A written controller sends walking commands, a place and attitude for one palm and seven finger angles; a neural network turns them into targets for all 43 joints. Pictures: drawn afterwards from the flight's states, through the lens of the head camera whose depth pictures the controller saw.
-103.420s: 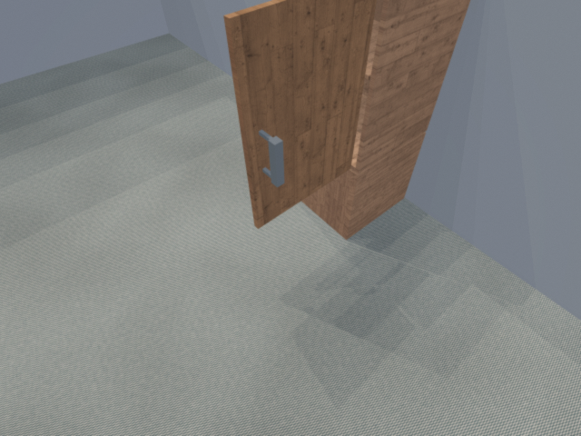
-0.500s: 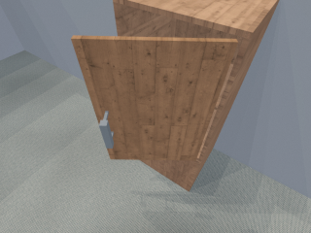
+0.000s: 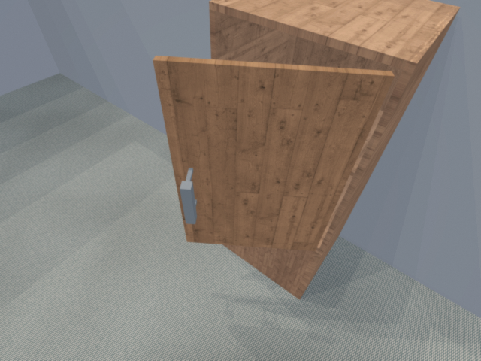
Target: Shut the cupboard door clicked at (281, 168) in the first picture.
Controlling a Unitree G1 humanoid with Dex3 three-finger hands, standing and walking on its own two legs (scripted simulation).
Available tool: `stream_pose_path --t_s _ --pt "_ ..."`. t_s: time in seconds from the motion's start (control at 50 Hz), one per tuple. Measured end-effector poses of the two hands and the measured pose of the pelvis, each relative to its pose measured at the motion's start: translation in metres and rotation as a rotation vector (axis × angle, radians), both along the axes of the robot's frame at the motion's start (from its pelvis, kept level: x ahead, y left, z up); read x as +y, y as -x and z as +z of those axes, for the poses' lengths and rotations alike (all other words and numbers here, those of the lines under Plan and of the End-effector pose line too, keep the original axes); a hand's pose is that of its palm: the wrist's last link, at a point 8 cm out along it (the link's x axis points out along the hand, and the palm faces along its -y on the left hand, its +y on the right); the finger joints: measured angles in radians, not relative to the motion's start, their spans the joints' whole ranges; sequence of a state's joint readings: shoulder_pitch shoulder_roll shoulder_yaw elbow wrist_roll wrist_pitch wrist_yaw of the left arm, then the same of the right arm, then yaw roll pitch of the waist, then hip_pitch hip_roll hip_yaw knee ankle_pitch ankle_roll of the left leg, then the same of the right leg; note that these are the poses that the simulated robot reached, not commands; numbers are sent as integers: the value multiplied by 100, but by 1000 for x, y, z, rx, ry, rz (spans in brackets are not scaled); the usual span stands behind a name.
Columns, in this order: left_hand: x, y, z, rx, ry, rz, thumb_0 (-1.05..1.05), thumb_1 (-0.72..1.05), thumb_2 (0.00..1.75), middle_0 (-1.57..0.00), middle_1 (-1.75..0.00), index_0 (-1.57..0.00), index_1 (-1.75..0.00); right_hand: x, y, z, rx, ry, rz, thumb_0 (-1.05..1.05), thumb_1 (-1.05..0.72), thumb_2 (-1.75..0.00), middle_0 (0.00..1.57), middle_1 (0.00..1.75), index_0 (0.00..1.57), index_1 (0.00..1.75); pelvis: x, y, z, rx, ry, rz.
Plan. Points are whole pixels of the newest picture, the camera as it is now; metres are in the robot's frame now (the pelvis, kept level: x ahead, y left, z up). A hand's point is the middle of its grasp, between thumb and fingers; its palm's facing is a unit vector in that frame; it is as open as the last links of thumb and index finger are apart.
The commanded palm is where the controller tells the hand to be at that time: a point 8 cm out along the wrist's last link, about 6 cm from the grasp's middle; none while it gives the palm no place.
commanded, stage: look again from close up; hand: left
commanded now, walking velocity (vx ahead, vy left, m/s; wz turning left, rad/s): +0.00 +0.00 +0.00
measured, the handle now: (190, 196) +0.49 +0.15 -0.07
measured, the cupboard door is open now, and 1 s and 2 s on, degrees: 34 34 34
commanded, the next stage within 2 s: raise the hand and make a fist in 0.52 s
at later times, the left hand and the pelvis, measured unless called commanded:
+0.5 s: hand out of the picture -0.02 +0.16 -0.18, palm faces +0.01 -0.99 -0.15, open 7.3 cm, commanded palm none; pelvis +0.01 +0.00 +0.00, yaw +0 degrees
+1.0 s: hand (161, 330) +0.19 +0.15 -0.07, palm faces -0.03 -1.00 +0.03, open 6.3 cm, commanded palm +0.14 +0.21 -0.07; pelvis +0.00 -0.03 -0.09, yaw +0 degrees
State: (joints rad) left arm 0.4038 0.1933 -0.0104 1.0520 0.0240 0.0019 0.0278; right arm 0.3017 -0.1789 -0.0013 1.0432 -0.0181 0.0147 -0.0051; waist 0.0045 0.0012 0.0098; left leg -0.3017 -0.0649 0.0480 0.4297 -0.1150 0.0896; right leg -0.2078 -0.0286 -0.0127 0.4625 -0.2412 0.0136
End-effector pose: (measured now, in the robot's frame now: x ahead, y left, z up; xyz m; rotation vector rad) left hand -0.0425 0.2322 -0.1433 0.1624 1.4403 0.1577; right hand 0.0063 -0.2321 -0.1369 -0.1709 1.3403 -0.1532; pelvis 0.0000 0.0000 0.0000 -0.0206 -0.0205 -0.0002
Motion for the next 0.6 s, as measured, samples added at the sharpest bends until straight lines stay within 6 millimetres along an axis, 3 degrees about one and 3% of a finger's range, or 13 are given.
stream_pose_path --t_s 0.18,0.6 --pt "-17 5 -4 16 47 12 0 91 90 -20 -30 -20 -30 11 3 -1 23 -13 -8 0 -91 -90 20 30 20 30 4 -2 1 4 -4 3" --pt "-24 -28 -6 -27 54 -12 0 91 90 -20 -30 -20 -30 6 -8 2 15 -4 -27 1 -92 -90 20 30 20 30 -2 -11 3 6 -8 -3"
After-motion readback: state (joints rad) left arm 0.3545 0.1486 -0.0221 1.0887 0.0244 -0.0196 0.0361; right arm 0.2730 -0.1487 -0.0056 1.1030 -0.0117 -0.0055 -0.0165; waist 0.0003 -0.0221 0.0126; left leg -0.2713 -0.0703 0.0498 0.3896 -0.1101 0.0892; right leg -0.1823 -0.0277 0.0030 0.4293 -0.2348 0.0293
